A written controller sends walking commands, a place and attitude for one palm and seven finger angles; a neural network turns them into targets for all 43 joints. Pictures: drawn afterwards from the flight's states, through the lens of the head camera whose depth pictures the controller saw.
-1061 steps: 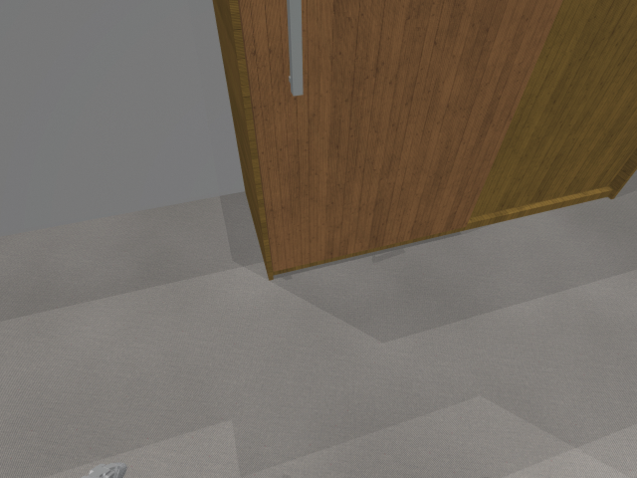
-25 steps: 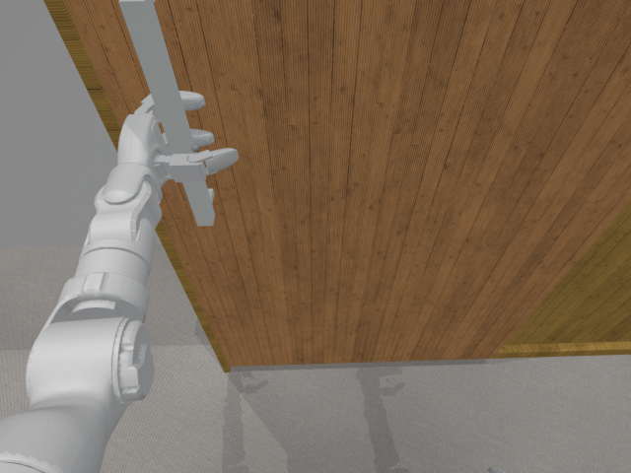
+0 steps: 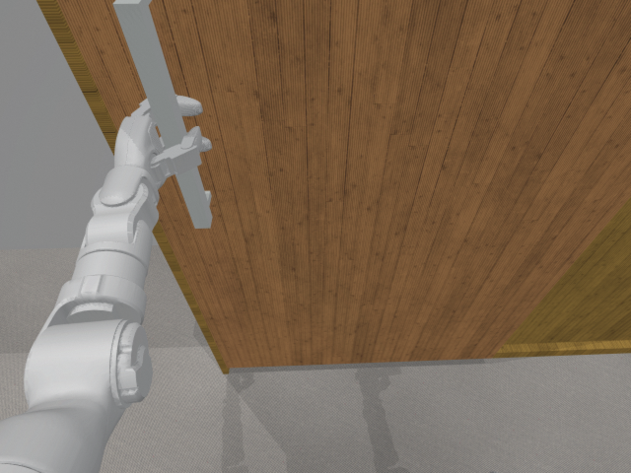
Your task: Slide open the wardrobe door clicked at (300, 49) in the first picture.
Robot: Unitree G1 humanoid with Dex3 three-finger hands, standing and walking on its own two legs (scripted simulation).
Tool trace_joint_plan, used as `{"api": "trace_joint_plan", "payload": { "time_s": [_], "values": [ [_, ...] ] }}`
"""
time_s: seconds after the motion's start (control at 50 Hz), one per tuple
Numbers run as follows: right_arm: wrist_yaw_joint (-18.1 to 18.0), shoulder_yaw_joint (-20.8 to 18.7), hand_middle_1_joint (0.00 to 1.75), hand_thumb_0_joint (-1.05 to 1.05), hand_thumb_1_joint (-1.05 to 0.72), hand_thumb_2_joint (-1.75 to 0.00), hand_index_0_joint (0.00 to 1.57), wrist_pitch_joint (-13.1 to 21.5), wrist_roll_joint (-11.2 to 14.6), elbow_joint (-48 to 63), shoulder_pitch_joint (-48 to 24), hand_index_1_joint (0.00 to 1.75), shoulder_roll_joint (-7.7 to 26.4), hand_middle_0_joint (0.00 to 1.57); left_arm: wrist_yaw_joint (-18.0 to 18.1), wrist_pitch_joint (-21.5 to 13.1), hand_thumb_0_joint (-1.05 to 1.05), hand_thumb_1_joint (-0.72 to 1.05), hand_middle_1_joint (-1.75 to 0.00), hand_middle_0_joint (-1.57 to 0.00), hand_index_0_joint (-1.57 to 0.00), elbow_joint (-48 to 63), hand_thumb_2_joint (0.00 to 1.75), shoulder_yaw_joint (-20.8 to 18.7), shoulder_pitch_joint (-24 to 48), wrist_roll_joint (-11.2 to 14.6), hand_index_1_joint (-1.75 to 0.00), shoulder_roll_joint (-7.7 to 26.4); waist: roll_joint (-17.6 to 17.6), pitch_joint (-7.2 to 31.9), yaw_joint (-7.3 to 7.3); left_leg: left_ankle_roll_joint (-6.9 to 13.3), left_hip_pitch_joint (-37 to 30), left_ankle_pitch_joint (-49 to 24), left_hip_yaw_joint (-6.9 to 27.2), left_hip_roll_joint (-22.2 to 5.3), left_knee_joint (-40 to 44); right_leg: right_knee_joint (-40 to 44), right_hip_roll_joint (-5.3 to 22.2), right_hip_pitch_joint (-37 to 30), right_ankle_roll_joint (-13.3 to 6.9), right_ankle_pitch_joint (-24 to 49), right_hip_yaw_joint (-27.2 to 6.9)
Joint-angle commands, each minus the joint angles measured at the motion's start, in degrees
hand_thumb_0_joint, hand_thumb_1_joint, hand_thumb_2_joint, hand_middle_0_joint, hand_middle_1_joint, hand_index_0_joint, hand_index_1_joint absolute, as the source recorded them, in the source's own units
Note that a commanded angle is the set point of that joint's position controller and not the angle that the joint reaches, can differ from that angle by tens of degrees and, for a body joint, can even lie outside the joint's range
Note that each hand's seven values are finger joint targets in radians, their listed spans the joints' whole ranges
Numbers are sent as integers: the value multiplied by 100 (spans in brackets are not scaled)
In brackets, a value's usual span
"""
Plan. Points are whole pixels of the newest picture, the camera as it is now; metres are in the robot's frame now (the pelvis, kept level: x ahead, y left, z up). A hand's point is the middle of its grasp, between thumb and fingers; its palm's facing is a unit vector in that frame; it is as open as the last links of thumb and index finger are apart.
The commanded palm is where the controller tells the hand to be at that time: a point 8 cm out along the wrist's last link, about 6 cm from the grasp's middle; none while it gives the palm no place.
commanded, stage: grip the handle and tug to test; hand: left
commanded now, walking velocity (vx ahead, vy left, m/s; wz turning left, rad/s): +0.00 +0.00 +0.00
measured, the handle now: (179, 128) +0.51 +0.19 +0.18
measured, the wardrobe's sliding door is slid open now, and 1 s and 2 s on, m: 0.00 0.00 0.00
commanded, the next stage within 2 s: tug the door sideways, standing still in 0.54 s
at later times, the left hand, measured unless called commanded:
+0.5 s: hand (191, 150) +0.46 +0.16 +0.18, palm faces +0.04 -1.00 +0.02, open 5.5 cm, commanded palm +0.41 +0.22 +0.18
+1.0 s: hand (192, 148) +0.46 +0.16 +0.18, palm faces +0.09 -1.00 +0.00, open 5.4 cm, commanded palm +0.44 +0.17 +0.18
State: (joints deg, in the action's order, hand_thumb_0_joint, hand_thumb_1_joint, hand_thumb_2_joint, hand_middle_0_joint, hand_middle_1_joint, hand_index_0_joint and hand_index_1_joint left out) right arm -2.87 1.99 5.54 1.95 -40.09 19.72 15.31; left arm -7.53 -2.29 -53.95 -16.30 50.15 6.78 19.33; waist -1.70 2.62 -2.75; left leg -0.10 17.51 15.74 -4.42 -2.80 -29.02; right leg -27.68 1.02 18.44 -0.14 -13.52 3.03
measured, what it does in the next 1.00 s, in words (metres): stands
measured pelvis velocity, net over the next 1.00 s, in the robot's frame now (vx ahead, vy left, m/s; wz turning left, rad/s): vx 0.02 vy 0.00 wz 0.04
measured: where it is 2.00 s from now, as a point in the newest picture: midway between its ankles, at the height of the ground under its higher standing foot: outside the picture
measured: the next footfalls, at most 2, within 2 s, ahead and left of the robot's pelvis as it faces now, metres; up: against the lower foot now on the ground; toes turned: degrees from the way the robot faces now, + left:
none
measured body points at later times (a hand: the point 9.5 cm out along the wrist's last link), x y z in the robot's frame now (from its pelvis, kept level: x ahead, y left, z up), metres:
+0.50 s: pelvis +0.01 +0.00 +0.00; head +0.02 -0.01 +0.45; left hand +0.45 +0.22 +0.18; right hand +0.09 -0.26 -0.11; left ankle -0.01 +0.12 -0.74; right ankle +0.00 -0.12 -0.74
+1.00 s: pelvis +0.02 +0.00 +0.00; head +0.04 +0.00 +0.45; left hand +0.45 +0.22 +0.19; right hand +0.15 -0.24 -0.11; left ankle -0.01 +0.12 -0.74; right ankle +0.00 -0.12 -0.74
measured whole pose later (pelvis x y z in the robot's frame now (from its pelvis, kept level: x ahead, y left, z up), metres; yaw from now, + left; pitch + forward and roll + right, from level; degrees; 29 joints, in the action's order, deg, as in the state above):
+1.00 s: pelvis +0.02 +0.00 +0.00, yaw +2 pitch +4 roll -1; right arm -2.9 1.4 4.2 1.5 -40.3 15.2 14.1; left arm -1.8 6.6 -43.9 -10.0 48.7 8.4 14.2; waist -1.9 2.5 0.5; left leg -0.1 16.1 16.4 -2.2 -1.8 -28.5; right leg -26.6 1.9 15.8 0.2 -14.8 5.1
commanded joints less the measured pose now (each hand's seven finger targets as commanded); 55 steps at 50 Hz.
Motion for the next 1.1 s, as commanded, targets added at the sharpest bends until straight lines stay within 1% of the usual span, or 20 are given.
{"api": "trace_joint_plan", "payload": {
  "time_s": [0.0, 0.04, 0.08, 0.14, 0.28, 0.32, 0.38, 0.46, 0.5, 0.54, 0.56, 0.62, 0.64, 0.68, 0.72, 0.78, 0.84, 0.94, 1.04, 1.08],
  "values": [
    [-76, -273, 30, 0, -90, -90, 20, 211, 24, 613, 72, 30, 798, 20, -57, -422, 0, 90, -140, -45, -45, 1319, 90, -171, 3055, 91, -140, 1341, 182, 1827, -59, 244, -573, -1397, 242, 188, 300, 175, -153, -854, -171, 1880, -162],
    [-73, -276, 30, 0, -90, -90, 20, 224, 19, 615, 66, 30, 786, 20, -48, -415, 0, 90, -140, -45, -45, 1307, 90, -190, 3052, 98, -140, 1317, 63, 1858, -43, 234, -603, -1403, 238, 193, 278, 168, -153, -827, -177, 1880, -174],
    [-78, -283, 30, 0, -90, -90, 20, 218, 22, 605, 99, 30, 813, 20, -34, -427, 0, 90, -140, -45, -45, 1237, 90, -265, 2951, 97, -140, 1442, 279, 1864, -49, 254, -568, -1401, 250, 179, 279, 173, -160, -859, -162, 1879, -168],
    [-56, -276, 30, 0, -90, -90, 20, 226, 27, 661, 38, 30, 783, 20, -83, -414, 0, 90, -140, -45, -45, 1349, 90, -150, 2788, 128, -140, 1227, 142, 1902, 2, 235, -602, -1477, 223, 188, 286, 152, -164, -896, -182, 1959, -165],
    [-47, -293, 30, 0, -90, -90, 20, 181, 53, 804, -70, 30, 805, 20, -124, -305, 0, 90, -140, -45, -45, 1674, 90, -374, 2173, 198, -140, 1406, 232, 1975, 181, 253, -580, -1639, 156, 168, 330, 149, -152, -1172, -184, 2169, -177],
    [-48, -296, 30, 0, -90, -90, 20, 151, 58, 825, -111, 30, 787, 20, -135, -209, 0, 90, -140, -45, -45, 1791, 90, -349, 2080, 206, -140, 1328, 143, 1916, 182, 240, -618, -1699, 117, 163, 330, 160, -153, -1154, -185, 2227, -168],
    [-32, -319, 30, 0, -90, -90, 20, 133, 66, 920, -196, 30, 779, 20, -114, -108, 0, 90, -140, -45, -45, 2162, 90, -432, 1665, 246, -140, 1321, 146, 2030, 294, 247, -708, -1956, 81, 153, 340, 151, -153, -1340, -185, 2464, -174],
    [-40, -328, 30, 0, -90, -90, 20, 55, 76, 990, -289, 30, 805, 20, -122, 136, 0, 90, -140, -45, -45, 2510, 90, -481, 1158, 290, -140, 1338, 337, 1951, 349, 239, -730, -2151, 40, 115, 386, 164, -148, -1485, -176, 2642, -146],
    [-26, -326, 30, 0, -90, -90, 20, 43, 85, 1065, -398, 30, 738, 20, -113, 255, 0, 90, -140, -45, -45, 2953, 90, -315, 1079, 294, -140, 1070, 9, 2045, 383, 221, -908, -2461, 35, 113, 376, 141, -151, -1483, -190, 2794, -153],
    [-13, -329, 30, 0, -90, -90, 20, 24, 82, 1049, -421, 30, 718, 20, -73, 412, 0, 90, -140, -45, -45, 3134, 90, -198, 1031, 299, -140, 897, -21, 2010, 360, 195, -1042, -2774, 61, 81, 351, 148, -159, -1423, -187, 2912, -127],
    [-18, -355, 30, 0, -90, -90, 20, 10, 80, 1062, -418, 30, 735, 20, -30, 448, 0, 90, -140, -45, -45, 3237, 90, -316, 911, 310, -140, 1015, 38, 2101, 398, 195, -1113, -2906, 56, 75, 322, 146, -161, -1494, -177, 2973, -121],
    [-6, -360, 30, 0, -90, -90, 20, -23, 59, 1058, -475, 30, 707, 20, 16, 634, 0, 90, -140, -45, -45, 3572, 90, -288, 746, 323, -140, 892, 71, 2211, 423, 182, -1250, -3330, 49, 66, 305, 122, -164, -1594, -175, 3331, -123],
    [-39, -360, 30, 0, -90, -90, 20, -69, 44, 996, -434, 30, 756, 20, 53, 697, 0, 90, -140, -45, -45, 3436, 90, -564, 886, 286, -140, 1293, 205, 2149, 393, 183, -1168, -3202, 39, 74, 312, 143, -162, -1608, -164, 3374, -132],
    [-76, -329, 30, 0, -90, -90, 20, -126, 46, 939, -460, 30, 714, 20, 85, 789, 0, 90, -140, -45, -45, 3342, 90, -36, 1426, 243, -140, 806, 152, 1813, 159, 195, -1144, -3007, 71, 78, 319, 200, -161, -1324, -139, 3168, -101],
    [-103, -333, 30, 0, -90, -90, 20, -113, 18, 829, -408, 30, 673, 20, 182, 843, 0, 90, -140, -45, -45, 3197, 90, 232, 2020, 205, -140, 504, 12, 1727, -4, 196, -1262, -2914, 127, 90, 251, 233, -166, -1044, -139, 3000, -95],
    [-122, -347, 30, 0, -90, -90, 20, -88, -13, 671, -309, 30, 645, 20, 325, 804, 0, 90, -140, -45, -45, 3043, 90, 556, 2715, 145, -140, 184, -102, 1869, -177, 180, -1442, -2987, 226, 109, 129, 210, -167, -800, -136, 2892, -77],
    [-105, -326, 30, 0, -90, -90, 20, -36, -27, 571, -279, 30, 603, 20, 343, 710, 0, 90, -140, -45, -45, 2652, 90, 901, 2861, 175, -140, -304, 18, 1934, -223, 145, -1484, -2873, 312, 132, 89, 174, -179, -640, -150, 2702, -32],
    [-44, -313, 30, 0, -90, -90, 20, 107, -32, 485, -258, 30, 603, 20, 324, 337, 0, 90, -140, -45, -45, 2519, 90, 1251, 3409, 185, -140, -615, -120, 2186, -279, 99, -1697, -2795, 452, 131, 38, 104, -172, -429, -165, 2411, -4],
    [26, -299, 30, 0, -90, -90, 20, 287, -20, 373, -204, 30, 609, 20, 317, 64, 0, 90, -140, -45, -45, 2179, 90, 1606, 3613, 240, -140, -1057, -5, 2009, -364, 55, -1671, -2543, 573, 99, 25, 82, -199, -136, -162, 2035, 46],
    [47, -308, 30, 0, -90, -90, 20, 367, -21, 355, -193, 30, 624, 20, 327, -48, 0, 90, -140, -45, -45, 2230, 90, 1684, 3727, 252, -140, -1114, -220, 2169, -359, 37, -1813, -2579, 598, 92, 2, 54, -196, -68, -159, 1951, 45]
  ]
}}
